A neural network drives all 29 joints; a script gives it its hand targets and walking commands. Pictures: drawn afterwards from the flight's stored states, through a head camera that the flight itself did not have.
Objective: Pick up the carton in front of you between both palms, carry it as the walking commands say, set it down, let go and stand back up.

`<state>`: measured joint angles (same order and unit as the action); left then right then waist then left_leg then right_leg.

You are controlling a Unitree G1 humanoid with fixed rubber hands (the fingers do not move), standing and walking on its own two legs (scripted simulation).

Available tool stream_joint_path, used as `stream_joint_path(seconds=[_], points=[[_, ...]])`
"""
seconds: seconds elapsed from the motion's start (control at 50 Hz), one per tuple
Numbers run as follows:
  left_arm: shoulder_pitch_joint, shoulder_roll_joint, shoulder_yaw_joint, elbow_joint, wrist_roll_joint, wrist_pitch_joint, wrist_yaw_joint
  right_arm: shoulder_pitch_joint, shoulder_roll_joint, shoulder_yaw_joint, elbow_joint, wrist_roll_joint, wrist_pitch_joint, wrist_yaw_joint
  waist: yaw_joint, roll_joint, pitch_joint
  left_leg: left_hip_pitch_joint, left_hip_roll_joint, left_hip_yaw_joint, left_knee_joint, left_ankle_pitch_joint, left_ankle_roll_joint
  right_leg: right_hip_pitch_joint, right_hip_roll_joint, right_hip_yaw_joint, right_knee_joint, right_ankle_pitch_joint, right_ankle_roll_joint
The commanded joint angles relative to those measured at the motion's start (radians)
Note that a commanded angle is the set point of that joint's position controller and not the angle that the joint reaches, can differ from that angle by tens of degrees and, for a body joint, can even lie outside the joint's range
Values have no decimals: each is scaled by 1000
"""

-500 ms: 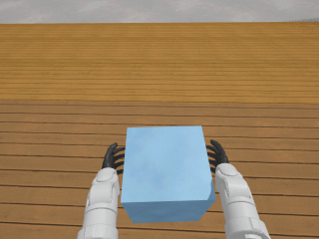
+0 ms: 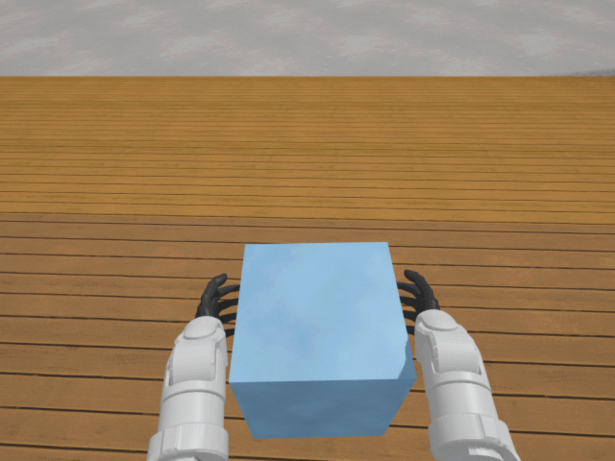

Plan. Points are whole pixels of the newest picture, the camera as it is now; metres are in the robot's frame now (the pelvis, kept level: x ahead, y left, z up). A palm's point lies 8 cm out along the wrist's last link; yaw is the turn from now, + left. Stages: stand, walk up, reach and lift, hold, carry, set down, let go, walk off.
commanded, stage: reach and lift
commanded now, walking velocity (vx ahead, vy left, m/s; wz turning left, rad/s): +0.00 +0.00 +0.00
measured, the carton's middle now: (317, 344) +0.31 +0.00 -0.05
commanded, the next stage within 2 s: hold in 0.64 s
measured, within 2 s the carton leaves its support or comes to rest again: neither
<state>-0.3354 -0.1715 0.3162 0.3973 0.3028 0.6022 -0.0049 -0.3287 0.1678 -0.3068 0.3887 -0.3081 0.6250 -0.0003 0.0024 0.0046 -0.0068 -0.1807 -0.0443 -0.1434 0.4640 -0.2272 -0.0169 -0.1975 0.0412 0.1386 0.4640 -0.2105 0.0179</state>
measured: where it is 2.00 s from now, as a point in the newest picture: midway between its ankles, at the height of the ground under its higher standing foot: (303, 425)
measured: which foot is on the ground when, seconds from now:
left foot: down 0.00-1.00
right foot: down 0.00-1.00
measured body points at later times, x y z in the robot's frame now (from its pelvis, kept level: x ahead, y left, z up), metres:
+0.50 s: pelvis +0.02 +0.00 +0.01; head -0.02 +0.00 +0.45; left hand +0.32 +0.15 +0.03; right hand +0.32 -0.15 +0.03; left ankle +0.02 +0.13 -0.74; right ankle +0.03 -0.13 -0.74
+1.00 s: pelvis +0.01 +0.00 +0.00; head -0.04 +0.00 +0.45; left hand +0.31 +0.15 +0.05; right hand +0.31 -0.15 +0.05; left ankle +0.02 +0.13 -0.74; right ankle +0.03 -0.13 -0.74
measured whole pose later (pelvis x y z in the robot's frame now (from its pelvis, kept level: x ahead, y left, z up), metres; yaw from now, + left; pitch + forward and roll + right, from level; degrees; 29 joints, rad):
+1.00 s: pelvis +0.01 +0.00 +0.00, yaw +0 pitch -6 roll +0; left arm -0.29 -0.16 0.24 0.26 0.29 0.76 -0.01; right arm -0.28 0.15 -0.23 0.25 -0.29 0.78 0.00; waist 0.00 0.00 -0.03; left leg -0.10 -0.03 -0.12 0.41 -0.23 -0.01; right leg -0.11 0.03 0.12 0.40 -0.20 0.02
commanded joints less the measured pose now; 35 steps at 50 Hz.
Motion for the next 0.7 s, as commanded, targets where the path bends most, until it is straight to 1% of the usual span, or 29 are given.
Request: stream_joint_path(seconds=[0.0,0.32,0.46,0.6,0.64,0.68], points=[[-520,-962,-556,39,-231,-10,-258,-555,964,567,6,244,-31,258,1,-6,-257,34,-47,86,-95,60,7,109,49,-82,-82,52,-2],[-403,-935,-594,-67,-256,28,-250,-436,944,608,-99,277,6,245,1,-5,-269,108,-57,78,-120,230,-3,181,58,-69,-111,233,6],[-379,-934,-611,-103,-267,46,-246,-412,934,620,-133,288,23,244,-1,-2,-259,126,-57,73,-128,259,-7,191,60,-68,-119,254,5],[-385,-934,-613,-118,-271,63,-245,-420,925,620,-148,290,38,246,-1,0,-241,130,-55,72,-134,241,-7,187,61,-70,-125,226,5],[-391,-941,-632,-139,-283,68,-244,-427,931,640,-171,301,43,247,-2,1,-254,140,-54,70,-136,251,-8,195,62,-70,-126,233,5],[-391,-948,-668,-185,-305,80,-241,-430,938,678,-217,323,55,246,-2,1,-284,165,-54,67,-138,291,-11,213,63,-69,-129,268,7]])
